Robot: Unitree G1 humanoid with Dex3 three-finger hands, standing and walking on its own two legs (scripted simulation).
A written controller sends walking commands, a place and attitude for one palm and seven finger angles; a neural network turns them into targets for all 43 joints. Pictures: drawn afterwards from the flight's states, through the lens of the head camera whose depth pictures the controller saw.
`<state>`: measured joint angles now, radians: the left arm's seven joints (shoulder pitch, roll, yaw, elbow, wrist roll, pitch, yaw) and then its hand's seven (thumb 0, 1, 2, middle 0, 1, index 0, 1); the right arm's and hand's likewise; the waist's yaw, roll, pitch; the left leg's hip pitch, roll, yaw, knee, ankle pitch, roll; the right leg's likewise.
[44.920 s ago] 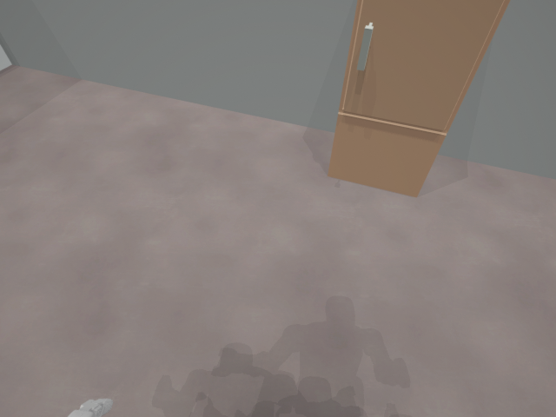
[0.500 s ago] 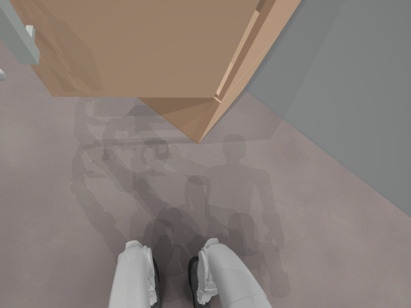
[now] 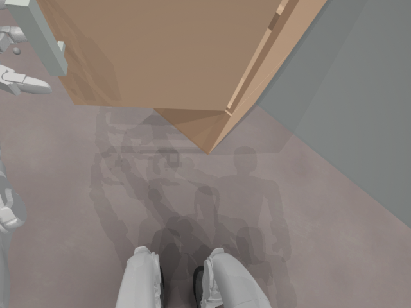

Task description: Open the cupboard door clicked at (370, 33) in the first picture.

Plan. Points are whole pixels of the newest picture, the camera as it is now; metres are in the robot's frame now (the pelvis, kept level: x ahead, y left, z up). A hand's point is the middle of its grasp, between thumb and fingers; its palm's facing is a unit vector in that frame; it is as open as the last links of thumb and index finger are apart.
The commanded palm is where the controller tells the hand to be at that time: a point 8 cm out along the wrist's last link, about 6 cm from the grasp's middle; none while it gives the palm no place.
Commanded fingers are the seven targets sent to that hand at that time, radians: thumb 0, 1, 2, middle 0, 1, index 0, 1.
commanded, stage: slide the fingers in behind the handle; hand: left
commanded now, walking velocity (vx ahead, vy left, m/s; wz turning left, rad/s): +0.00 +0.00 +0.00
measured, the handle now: (44, 28) +0.58 +0.24 +0.06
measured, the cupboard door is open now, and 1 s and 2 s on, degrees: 43 41 44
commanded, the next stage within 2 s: close the thumb around the handle in 0.82 s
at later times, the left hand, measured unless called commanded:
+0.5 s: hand (55, 51) +0.54 +0.22 +0.06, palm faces -0.02 -1.00 +0.02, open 14.5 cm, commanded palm +0.53 +0.25 +0.06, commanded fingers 0.00 -0.50 0.30 -0.30 -1.20 -0.30 -1.20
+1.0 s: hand (53, 51) +0.54 +0.22 +0.06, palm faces +0.01 -1.00 -0.01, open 13.9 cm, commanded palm +0.53 +0.25 +0.06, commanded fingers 0.00 -0.22 0.42 -0.32 -1.23 -0.32 -1.23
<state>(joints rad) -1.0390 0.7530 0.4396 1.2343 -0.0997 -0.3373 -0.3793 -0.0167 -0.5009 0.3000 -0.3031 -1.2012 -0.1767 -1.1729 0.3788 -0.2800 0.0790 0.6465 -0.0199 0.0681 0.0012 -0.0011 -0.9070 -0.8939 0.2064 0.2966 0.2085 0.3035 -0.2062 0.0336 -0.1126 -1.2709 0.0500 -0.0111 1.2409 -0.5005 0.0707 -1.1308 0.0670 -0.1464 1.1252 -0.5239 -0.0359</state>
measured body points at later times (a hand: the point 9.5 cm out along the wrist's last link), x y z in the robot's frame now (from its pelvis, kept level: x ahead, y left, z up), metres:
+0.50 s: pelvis +0.00 +0.00 +0.00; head +0.18 +0.05 +0.41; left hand +0.53 +0.27 +0.06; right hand +0.01 -0.26 -0.10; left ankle +0.03 +0.07 -0.63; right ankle +0.00 -0.11 -0.63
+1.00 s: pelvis -0.01 -0.01 +0.00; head +0.17 +0.03 +0.41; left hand +0.53 +0.28 +0.06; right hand -0.02 -0.28 -0.10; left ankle +0.03 +0.07 -0.63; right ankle +0.00 -0.11 -0.63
